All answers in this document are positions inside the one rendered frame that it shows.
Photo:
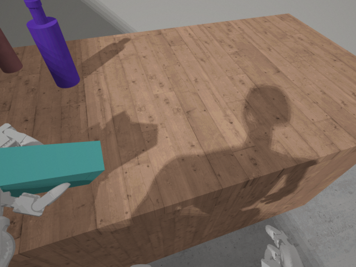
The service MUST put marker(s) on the right robot hand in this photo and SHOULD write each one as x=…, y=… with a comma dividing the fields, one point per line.
x=286, y=256

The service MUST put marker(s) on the sponge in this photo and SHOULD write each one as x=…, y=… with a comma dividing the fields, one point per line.
x=40, y=168

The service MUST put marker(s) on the robot left forearm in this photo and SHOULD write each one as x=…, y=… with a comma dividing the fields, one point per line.
x=7, y=242

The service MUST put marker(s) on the left robot hand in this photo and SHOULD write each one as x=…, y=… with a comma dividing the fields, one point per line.
x=28, y=204

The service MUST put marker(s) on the table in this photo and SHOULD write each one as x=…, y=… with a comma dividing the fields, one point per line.
x=204, y=130

